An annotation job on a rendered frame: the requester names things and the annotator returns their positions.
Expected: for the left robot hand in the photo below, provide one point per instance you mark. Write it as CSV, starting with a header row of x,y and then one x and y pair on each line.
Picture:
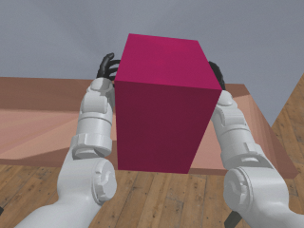
x,y
105,70

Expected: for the robot left upper arm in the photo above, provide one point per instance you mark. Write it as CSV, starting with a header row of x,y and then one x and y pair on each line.
x,y
83,187

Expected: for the right robot hand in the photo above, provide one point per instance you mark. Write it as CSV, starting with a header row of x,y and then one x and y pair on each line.
x,y
218,74

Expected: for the robot left forearm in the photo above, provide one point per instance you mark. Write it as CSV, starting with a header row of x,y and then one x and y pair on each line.
x,y
92,139

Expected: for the robot right forearm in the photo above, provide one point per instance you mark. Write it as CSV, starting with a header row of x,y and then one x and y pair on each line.
x,y
238,148

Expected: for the carton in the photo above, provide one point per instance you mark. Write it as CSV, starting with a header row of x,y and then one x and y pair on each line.
x,y
165,95

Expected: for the table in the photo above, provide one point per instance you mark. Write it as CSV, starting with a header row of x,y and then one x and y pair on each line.
x,y
39,117

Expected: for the robot right upper arm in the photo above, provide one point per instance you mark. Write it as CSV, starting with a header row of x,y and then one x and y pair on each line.
x,y
260,196

